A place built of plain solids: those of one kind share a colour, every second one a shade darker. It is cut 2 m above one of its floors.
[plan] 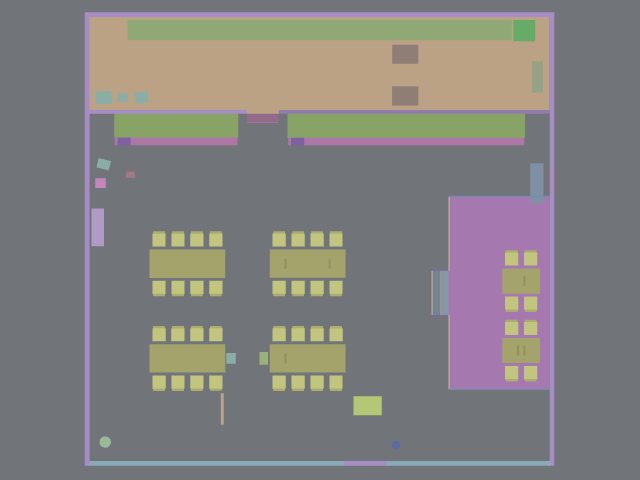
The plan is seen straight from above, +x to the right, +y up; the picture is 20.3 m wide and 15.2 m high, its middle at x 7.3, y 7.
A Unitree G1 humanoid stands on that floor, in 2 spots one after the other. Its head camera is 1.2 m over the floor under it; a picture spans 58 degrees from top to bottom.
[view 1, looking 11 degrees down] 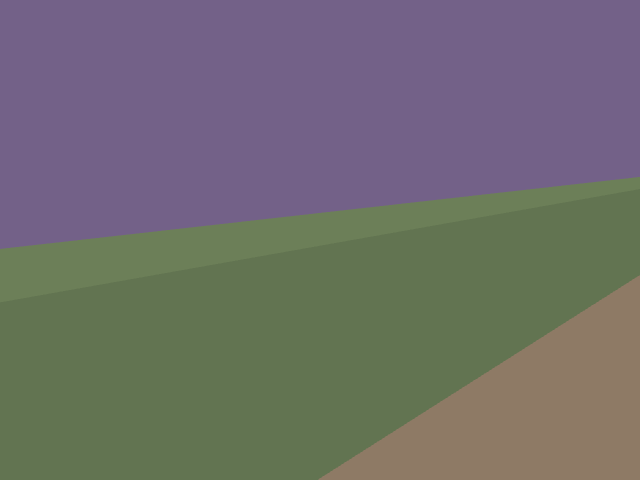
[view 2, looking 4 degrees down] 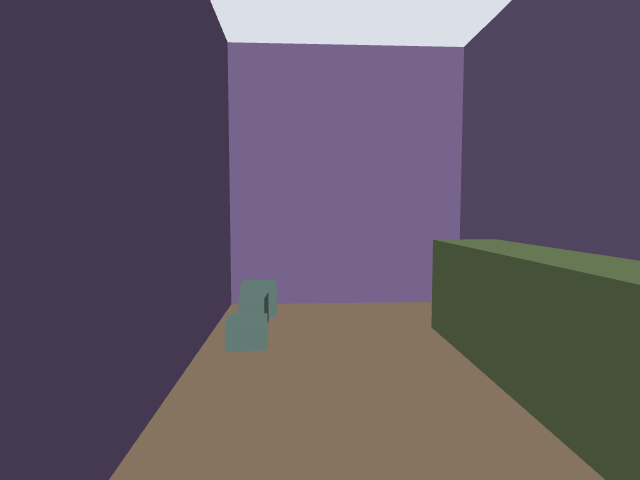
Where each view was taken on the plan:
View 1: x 1.57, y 12.24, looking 49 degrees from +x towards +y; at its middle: back_worktop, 1.57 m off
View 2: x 5.49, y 11.96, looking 177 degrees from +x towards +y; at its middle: wall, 5.51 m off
